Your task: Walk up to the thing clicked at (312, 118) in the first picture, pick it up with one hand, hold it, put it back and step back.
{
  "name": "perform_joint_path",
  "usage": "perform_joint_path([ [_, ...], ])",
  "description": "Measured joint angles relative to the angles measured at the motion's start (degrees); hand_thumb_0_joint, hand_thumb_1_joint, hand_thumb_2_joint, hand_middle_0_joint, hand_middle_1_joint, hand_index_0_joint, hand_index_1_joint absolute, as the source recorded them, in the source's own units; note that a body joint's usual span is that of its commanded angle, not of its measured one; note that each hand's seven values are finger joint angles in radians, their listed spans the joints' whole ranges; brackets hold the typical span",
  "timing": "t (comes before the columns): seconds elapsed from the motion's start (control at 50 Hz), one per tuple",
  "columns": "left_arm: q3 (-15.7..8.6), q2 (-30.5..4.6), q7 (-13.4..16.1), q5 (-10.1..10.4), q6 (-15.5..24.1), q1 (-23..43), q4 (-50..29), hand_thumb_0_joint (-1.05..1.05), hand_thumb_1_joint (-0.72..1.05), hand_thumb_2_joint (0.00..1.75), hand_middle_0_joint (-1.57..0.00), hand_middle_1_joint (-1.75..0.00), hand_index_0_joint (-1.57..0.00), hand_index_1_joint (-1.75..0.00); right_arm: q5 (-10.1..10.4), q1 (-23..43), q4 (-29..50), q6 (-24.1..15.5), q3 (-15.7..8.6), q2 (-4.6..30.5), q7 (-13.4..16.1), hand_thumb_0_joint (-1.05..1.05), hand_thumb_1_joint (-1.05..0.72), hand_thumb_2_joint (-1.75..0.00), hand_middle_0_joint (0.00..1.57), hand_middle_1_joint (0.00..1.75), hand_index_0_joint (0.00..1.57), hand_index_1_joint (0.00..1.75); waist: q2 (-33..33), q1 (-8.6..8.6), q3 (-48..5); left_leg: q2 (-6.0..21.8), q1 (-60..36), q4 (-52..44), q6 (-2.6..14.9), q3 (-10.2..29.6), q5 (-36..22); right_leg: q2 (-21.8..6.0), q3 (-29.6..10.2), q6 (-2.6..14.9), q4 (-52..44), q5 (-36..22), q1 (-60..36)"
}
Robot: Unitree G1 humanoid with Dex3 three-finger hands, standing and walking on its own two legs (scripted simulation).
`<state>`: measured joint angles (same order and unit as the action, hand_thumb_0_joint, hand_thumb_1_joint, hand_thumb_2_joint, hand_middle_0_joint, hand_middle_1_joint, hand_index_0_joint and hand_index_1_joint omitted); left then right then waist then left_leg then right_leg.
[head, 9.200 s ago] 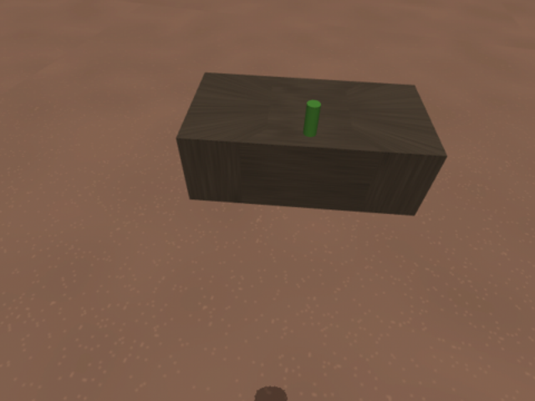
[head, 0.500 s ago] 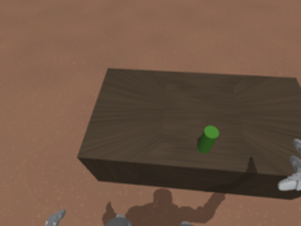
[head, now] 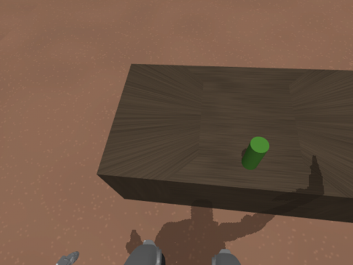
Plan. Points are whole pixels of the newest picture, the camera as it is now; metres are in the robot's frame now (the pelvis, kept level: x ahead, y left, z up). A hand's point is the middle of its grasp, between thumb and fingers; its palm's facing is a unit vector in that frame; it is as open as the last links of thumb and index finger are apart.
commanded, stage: go down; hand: right
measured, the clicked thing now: (254, 154) +0.49 -0.22 -0.25
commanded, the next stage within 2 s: approach in 0.70 s
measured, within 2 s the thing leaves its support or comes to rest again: neither
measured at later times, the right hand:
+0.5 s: hand out of the picture +0.38 -0.39 +0.03, palm faces +0.18 +0.98 -0.08, open 17.5 cm
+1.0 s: hand out of the picture +0.40 -0.40 +0.02, palm faces +0.19 +0.98 -0.06, open 17.7 cm
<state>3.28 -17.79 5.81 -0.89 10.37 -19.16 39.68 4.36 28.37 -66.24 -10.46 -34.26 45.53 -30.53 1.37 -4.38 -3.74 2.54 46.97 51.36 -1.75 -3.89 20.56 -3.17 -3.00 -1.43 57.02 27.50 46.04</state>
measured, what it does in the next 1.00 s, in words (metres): stands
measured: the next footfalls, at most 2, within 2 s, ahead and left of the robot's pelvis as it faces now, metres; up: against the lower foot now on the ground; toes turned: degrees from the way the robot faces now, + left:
none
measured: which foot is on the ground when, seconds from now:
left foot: down 0.00-1.00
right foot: down 0.00-1.00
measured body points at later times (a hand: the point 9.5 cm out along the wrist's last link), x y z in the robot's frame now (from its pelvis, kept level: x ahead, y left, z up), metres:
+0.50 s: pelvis +0.00 -0.01 -0.01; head +0.12 -0.05 +0.43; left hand +0.06 +0.27 -0.10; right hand +0.36 -0.44 +0.04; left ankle +0.04 +0.15 -0.68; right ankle +0.00 -0.13 -0.68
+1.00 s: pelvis -0.01 -0.01 -0.03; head +0.13 -0.06 +0.40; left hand +0.05 +0.27 -0.11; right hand +0.38 -0.45 +0.03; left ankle +0.04 +0.15 -0.68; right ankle +0.00 -0.13 -0.68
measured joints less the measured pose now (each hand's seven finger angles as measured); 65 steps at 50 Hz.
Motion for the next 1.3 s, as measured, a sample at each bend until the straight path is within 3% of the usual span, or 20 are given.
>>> perform_joint_path([
  [0.26,0.57,-0.14,-0.94,-0.31,-1.22,0.37,-0.25,0.01,0.91,0.9,-0.2,-0.3,-0.2,-0.3,-0.09,2.81,-1.9,-1.64,-2.22,2.31,-1.99,-0.02,0.51,-0.06,0.04,0.06,0.04,0.05,0.37,-0.63,-0.39,-0.1,1.41,0.82,-0.24,-0.11,0.52,-0.09,-0.21,0.22,1.46,0.86,1.73],
  [0.88,1.9,-0.18,-2.14,-0.2,-1.92,-0.97,-1.21,0.01,0.9,0.91,-0.2,-0.3,-0.2,-0.3,0.42,8.95,-5.74,-2.72,-2.65,6.36,-2.82,-0.02,0.58,-0.06,0.03,0.06,0.04,0.05,0.43,-1.74,-0.8,-0.22,4.73,2.0,-0.71,0.22,-0.15,-0.08,-0.12,0.89,4.03,1.08,5.57],
  [1.0,2.29,-0.95,-2.66,-0.64,-1.02,-0.43,-1.78,0.01,0.89,0.91,-0.2,-0.3,-0.2,-0.3,2.95,11.17,-8.67,-7.5,-2.57,7.45,-3.7,-0.02,0.6,-0.07,0.03,0.06,0.04,0.05,0.73,-2.01,-1.67,-0.09,10.82,6.91,-0.56,0.47,1.39,0.02,-0.21,0.88,8.58,2.55,11.38],
  [1.16,3.16,-1.81,-3.33,-1.54,-0.16,2.42,-3.18,0.01,0.88,0.91,-0.2,-0.3,-0.19,-0.3,8.12,11.92,-6.89,-17.44,-5.35,3.48,-6.17,-0.01,0.61,-0.07,0.03,0.06,0.04,0.05,0.65,-2.88,-4.6,-0.01,27.92,22.68,-0.73,0.94,6.58,0.02,-0.93,0.65,24.08,8.03,27.92],
  [1.22,3.57,-1.5,-3.25,-2.08,-0.2,4.43,-3.66,0.01,0.88,0.91,-0.2,-0.3,-0.19,-0.3,8.03,13.02,-6.09,-19.43,-6.94,2.38,-6.75,-0.02,0.61,-0.06,0.03,0.06,0.04,0.05,0.45,-3.74,-5.28,-0.01,35.12,29.54,-0.77,0.89,8.55,0.05,-1.57,0.46,31.08,10.25,35.03],
  [1.3,3.78,-0.79,-3.38,-3.0,-0.35,7.03,-3.94,0.01,0.89,0.91,-0.2,-0.29,-0.19,-0.3,6.16,16.1,-5.32,-20.13,-8.78,2.16,-6.68,-0.02,0.61,-0.05,0.04,0.05,0.05,0.04,-0.02,-4.86,-5.19,0.21,44.11,38.16,-0.79,0.66,10.61,0.4,-2.62,0.21,40.01,12.59,44.08],
])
